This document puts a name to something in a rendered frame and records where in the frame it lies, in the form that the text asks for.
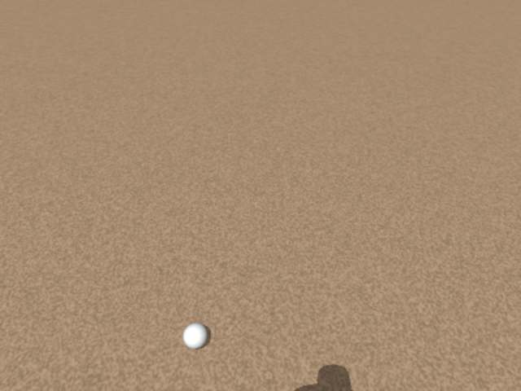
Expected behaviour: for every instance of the ball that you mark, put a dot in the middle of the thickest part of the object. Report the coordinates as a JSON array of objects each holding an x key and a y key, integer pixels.
[{"x": 195, "y": 335}]

